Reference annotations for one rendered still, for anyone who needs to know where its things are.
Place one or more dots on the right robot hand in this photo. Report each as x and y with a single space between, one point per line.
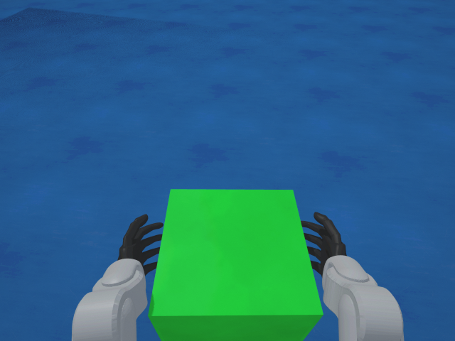
330 243

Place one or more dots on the carton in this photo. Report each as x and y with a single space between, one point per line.
233 266

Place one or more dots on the robot right forearm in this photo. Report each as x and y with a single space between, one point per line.
365 311

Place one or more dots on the robot left forearm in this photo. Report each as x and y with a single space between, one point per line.
110 311

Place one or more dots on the left robot hand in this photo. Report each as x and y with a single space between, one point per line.
133 245

